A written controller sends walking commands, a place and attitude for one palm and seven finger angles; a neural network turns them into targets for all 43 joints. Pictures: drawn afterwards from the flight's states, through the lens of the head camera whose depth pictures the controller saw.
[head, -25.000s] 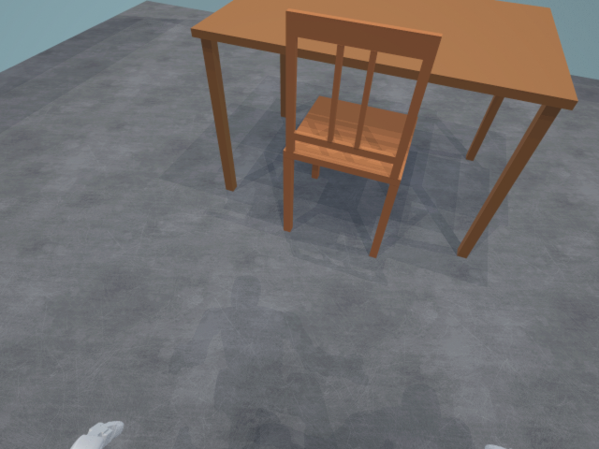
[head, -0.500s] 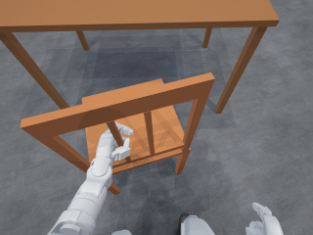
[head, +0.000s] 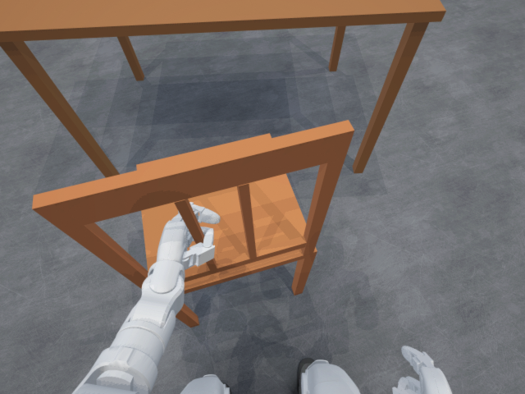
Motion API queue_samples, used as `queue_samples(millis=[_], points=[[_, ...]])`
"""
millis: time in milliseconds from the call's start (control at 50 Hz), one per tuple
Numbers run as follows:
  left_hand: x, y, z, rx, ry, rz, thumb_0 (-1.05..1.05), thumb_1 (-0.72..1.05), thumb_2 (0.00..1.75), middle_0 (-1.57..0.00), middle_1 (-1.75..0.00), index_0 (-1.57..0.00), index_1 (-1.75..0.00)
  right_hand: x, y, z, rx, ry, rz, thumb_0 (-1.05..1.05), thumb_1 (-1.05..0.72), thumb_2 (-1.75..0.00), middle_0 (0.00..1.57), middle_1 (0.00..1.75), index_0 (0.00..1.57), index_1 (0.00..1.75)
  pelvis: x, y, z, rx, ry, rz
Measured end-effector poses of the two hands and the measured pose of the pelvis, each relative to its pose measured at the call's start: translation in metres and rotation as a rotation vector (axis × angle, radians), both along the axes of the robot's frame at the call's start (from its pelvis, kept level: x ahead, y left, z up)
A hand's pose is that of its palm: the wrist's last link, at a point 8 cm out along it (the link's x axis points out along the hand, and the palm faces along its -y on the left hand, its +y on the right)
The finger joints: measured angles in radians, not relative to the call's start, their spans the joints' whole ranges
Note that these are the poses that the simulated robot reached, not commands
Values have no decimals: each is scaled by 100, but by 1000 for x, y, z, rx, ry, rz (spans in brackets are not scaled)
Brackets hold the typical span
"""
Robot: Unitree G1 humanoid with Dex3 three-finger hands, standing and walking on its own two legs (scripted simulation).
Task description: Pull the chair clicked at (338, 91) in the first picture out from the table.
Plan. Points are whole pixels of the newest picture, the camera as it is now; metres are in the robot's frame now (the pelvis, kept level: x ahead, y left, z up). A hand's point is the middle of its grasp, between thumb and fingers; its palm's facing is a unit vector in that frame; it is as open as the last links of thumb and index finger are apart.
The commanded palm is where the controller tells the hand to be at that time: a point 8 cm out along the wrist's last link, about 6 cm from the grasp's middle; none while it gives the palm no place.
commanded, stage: step backward, pulling the chair out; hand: left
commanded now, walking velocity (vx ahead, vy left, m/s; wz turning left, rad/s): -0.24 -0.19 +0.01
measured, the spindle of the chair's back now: (199, 238) +0.37 +0.11 -0.08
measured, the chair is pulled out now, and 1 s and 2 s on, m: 0.44 0.53 0.53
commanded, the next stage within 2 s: stop walking, hand still on the chair in 0.14 s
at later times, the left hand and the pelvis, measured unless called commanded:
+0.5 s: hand (203, 298) +0.26 +0.09 -0.05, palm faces +0.00 -0.99 -0.16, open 5.0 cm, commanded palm +0.24 +0.14 -0.04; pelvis -0.06 -0.02 +0.00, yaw +0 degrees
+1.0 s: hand (200, 297) +0.26 +0.09 -0.05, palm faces -0.10 -0.98 -0.17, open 5.1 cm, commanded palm +0.25 +0.15 -0.04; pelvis -0.03 +0.00 +0.01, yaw -2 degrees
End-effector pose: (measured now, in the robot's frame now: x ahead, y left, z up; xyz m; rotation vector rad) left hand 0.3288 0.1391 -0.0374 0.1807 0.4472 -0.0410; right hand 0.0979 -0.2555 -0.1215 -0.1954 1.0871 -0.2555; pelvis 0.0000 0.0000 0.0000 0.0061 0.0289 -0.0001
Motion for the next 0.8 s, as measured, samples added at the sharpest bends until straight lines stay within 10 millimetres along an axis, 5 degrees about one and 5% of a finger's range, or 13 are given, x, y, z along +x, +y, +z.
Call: queue_samples(millis=[140,380,600,800], points=[[-30,6,0,-36,-17,-21,0,76,79,-18,-119,-44,-145,-32,-5,13,-38,-2,-2,1,-91,-90,19,30,20,30,-26,2,-1,-21,-17,-18],[-81,3,5,10,23,69,2,75,82,-24,-115,-46,-145,-61,-6,-7,75,-15,7,1,-91,-90,20,30,21,30,-57,-26,-2,-14,-41,-14],[-90,4,7,-8,52,66,3,76,81,-21,-116,-49,-145,-64,-19,15,-17,-67,6,1,-91,-90,20,30,20,30,-56,-18,5,1,-58,-19],[-84,8,6,7,64,4,2,71,84,-24,-122,-50,-145,-59,-2,14,-4,-51,-16,1,-91,-90,20,30,20,30,-40,-3,8,-2,-55,-31]])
